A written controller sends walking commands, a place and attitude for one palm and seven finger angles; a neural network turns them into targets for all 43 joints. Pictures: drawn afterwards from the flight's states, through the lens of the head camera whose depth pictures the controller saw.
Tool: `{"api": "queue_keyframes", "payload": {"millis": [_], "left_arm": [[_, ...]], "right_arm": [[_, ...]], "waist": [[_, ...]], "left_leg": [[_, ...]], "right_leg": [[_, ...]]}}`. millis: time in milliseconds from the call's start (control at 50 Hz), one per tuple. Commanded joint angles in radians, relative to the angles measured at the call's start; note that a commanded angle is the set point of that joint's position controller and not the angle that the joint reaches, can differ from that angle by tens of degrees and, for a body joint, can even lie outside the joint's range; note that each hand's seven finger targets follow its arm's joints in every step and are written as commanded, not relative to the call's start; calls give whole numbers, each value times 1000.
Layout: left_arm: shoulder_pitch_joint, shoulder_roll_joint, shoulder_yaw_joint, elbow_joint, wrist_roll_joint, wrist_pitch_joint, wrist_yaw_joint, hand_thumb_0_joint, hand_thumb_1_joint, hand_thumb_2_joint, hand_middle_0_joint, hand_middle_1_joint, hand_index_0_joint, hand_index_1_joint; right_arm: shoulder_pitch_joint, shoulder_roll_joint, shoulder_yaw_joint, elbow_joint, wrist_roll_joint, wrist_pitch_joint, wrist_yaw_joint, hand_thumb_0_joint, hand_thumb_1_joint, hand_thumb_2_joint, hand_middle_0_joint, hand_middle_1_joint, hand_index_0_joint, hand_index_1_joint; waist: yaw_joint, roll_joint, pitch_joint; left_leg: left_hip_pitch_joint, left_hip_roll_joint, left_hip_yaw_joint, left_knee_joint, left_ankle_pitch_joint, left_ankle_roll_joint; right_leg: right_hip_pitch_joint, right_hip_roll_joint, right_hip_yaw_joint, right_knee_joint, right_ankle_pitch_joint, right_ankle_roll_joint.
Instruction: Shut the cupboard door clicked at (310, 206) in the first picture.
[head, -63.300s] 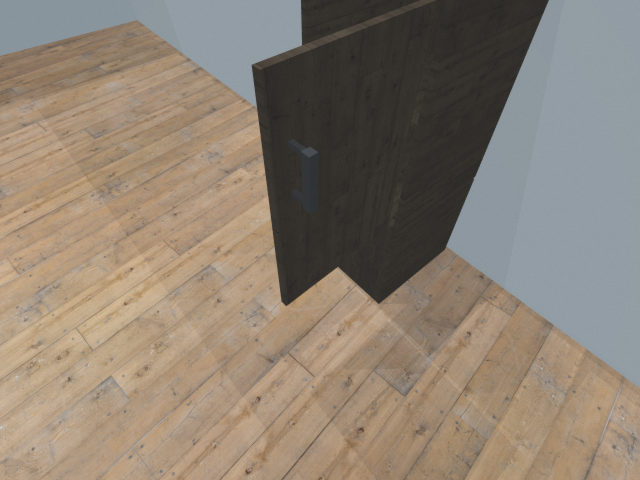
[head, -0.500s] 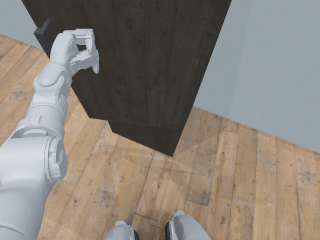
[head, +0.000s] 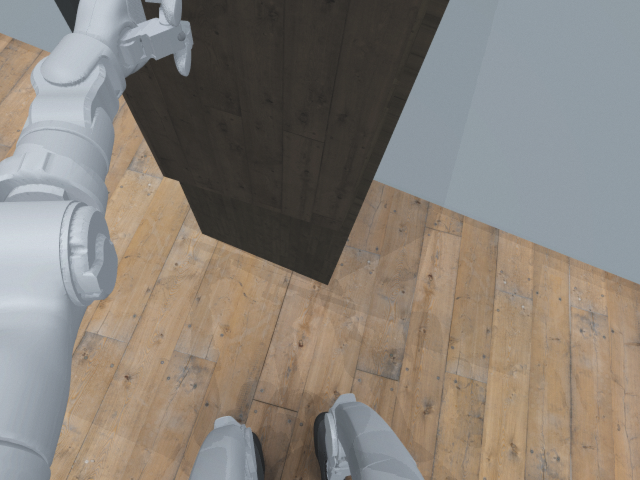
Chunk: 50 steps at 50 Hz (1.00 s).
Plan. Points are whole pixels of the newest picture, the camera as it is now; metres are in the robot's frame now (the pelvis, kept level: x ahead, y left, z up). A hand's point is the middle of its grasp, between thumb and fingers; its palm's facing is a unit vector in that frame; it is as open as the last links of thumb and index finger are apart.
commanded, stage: push the door shut along its arc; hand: left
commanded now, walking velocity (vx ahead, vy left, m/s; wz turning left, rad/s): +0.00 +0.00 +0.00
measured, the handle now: out of the picture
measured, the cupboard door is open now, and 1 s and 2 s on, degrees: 5 0 0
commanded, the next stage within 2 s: pull the fist back off the door in 0.04 s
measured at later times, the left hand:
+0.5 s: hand (218, 28) +0.58 +0.02 +0.13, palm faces +0.04 -1.00 -0.08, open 3.2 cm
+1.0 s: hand (212, 92) +0.49 +0.03 +0.14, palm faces +0.02 -1.00 +0.00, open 3.1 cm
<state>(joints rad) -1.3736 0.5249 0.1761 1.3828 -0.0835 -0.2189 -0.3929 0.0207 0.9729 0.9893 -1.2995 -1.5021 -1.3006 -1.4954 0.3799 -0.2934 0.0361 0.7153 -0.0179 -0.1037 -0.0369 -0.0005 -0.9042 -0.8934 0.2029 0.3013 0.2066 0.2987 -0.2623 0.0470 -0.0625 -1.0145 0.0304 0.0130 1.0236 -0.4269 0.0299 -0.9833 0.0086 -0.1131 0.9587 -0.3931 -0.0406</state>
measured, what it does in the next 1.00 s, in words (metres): stands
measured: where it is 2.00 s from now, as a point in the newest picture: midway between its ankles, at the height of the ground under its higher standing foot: outside the picture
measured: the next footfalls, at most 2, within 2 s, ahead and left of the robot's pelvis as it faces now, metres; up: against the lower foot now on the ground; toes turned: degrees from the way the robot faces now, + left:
none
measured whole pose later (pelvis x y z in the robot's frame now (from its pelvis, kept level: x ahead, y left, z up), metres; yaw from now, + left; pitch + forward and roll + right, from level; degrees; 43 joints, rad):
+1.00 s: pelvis +0.02 -0.01 +0.03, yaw -1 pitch +14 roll +0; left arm -0.81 0.10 0.14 0.99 -0.03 -0.43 0.19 0.02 0.90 0.90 -1.30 -1.50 -1.30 -1.50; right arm 0.33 -0.26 -0.03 0.66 -0.03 -0.07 0.04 0.00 -0.91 -0.89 0.20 0.30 0.20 0.30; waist -0.12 0.04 -0.10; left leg -0.69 0.03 0.05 0.83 -0.39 0.02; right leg -0.69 0.02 -0.07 0.82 -0.37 -0.04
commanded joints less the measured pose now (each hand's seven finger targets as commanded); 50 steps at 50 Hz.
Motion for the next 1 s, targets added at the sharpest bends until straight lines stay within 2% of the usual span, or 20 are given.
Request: {"api": "queue_keyframes", "payload": {"millis": [0,60,120,140,180,200,220,260,300,340,380,460,480,580,620,700,760,840,900,980], "left_arm": [[-661,35,-21,-234,4,-52,-13,0,900,900,-1300,-1500,-1300,-1500],[-671,12,-34,-219,9,-32,-16,0,900,900,-1300,-1500,-1300,-1500],[-702,70,0,-202,12,-15,-21,0,900,900,-1300,-1500,-1300,-1500],[-681,115,222,-233,-59,3,192,0,900,900,-1300,-1500,-1300,-1500],[-520,18,176,-189,-12,16,365,0,900,900,-1300,-1500,-1300,-1500],[-522,-61,154,-215,-5,7,417,0,900,900,-1300,-1500,-1300,-1500],[-509,-43,189,-223,9,-4,477,0,900,900,-1300,-1500,-1300,-1500],[-548,-50,202,-302,61,-63,619,0,900,900,-1300,-1500,-1300,-1500],[-577,-96,116,-354,167,-149,698,0,900,900,-1300,-1500,-1300,-1500],[-559,-82,66,-376,237,-203,702,0,900,900,-1300,-1500,-1300,-1500],[-511,-62,56,-323,243,-206,662,0,900,900,-1300,-1500,-1300,-1500],[-367,32,167,-204,154,-104,593,0,900,900,-1300,-1500,-1300,-1500],[-331,47,192,-214,133,-98,582,0,900,900,-1300,-1500,-1300,-1500],[-212,-114,122,-399,63,-205,551,0,900,900,-1300,-1500,-1300,-1500],[-102,-126,120,-422,62,-245,548,0,900,900,-1300,-1500,-1300,-1500],[41,-274,-6,-411,79,-222,531,0,900,900,-1300,-1500,-1300,-1500],[8,-261,-5,-442,57,-181,538,0,900,900,-1300,-1500,-1300,-1500],[-102,-287,-25,-654,22,-242,568,0,900,900,-1300,-1500,-1300,-1500],[-47,-246,-4,-707,39,-307,586,0,900,900,-1300,-1500,-1300,-1500],[66,-282,-47,-526,85,-267,589,0,900,900,-1300,-1500,-1300,-1500]], "right_arm": [[234,-192,-72,4,-8,-16,-6,0,-900,-900,200,300,200,300],[240,-192,-75,8,-12,-14,-1,0,-900,-900,200,300,200,300],[259,-197,-73,13,-15,-11,-3,0,-900,-900,200,300,200,300],[292,-158,-55,-31,-27,-23,10,0,-900,-900,200,300,200,300],[297,-152,-60,-46,-44,-23,50,0,-900,-900,200,300,200,300],[297,-141,-66,-49,-50,-19,63,0,-900,-900,200,300,200,300],[311,-147,-75,-46,-63,-13,73,0,-900,-900,200,300,200,300],[312,-135,-79,-50,-83,-14,100,0,-900,-900,200,300,200,300],[313,-129,-88,-33,-102,-21,127,0,-900,-900,200,300,200,300],[318,-138,-98,-27,-105,-17,144,0,-900,-900,200,300,200,300],[318,-145,-105,-28,-93,-4,142,0,-900,-900,200,300,200,300],[296,-151,-95,-72,-59,33,115,0,-900,-900,200,300,200,300],[290,-148,-91,-83,-54,36,107,0,-900,-900,200,300,200,300],[245,-112,-91,-116,-45,24,105,0,-900,-900,200,300,200,300],[233,-118,-102,-108,-45,21,110,0,-900,-900,200,300,200,300],[212,-110,-112,-107,-29,35,116,0,-900,-900,200,300,200,300],[186,-113,-112,-106,-17,51,104,0,-900,-900,200,300,200,300],[120,-90,-105,-115,-12,30,84,0,-900,-900,200,300,200,300],[97,-91,-109,-98,-16,8,77,0,-900,-900,200,300,200,300],[84,-93,-101,-85,-14,13,78,0,-900,-900,200,300,200,300]], "waist": [[-110,155,-582],[-115,167,-604],[-123,136,-614],[-46,184,-651],[-30,159,-662],[-53,106,-622],[-52,56,-612],[-39,65,-617],[-57,123,-619],[-53,158,-639],[-50,149,-640],[0,1,-581],[22,4,-591],[52,-48,-567],[76,-36,-538],[78,-43,-445],[79,-53,-387],[93,20,-495],[111,11,-541],[100,-69,-402]], "left_leg": [[559,-11,-134,-43,366,11],[576,-15,-134,-26,397,11],[535,-19,-126,-22,386,15],[441,-4,-117,-37,350,-1],[455,0,-140,-63,393,-15],[454,5,-133,-57,394,-15],[425,-2,-117,-57,376,-13],[386,-11,-98,-63,344,-14],[448,-6,-102,-55,365,-18],[504,-8,-103,-67,375,-23],[518,-15,-93,-87,378,-21],[362,-44,-39,-160,268,-2],[352,-48,-28,-173,271,-1],[423,-45,-12,-196,347,-1],[444,-44,-7,-198,366,-4],[486,-47,4,-219,354,-4],[486,-53,8,-247,284,-3],[602,-50,-4,-246,338,-8],[641,-42,-14,-231,384,-12],[550,-44,-10,-250,309,-10]], "right_leg": [[27,43,68,-101,231,16],[2,48,62,-91,244,12],[42,53,61,-90,257,12],[124,36,85,-103,252,18],[133,35,68,-82,267,23],[119,35,65,-89,279,32],[151,34,66,-100,286,37],[183,33,71,-106,283,38],[121,36,69,-99,271,38],[125,39,66,-100,268,29],[177,40,69,-115,299,23],[419,37,105,-186,340,33],[470,35,116,-195,369,32],[525,43,111,-206,478,31],[515,45,107,-206,495,29],[467,43,94,-233,470,30],[471,37,102,-272,404,32],[498,37,99,-249,439,27],[494,35,95,-214,464,27],[461,28,89,-224,405,31]]}}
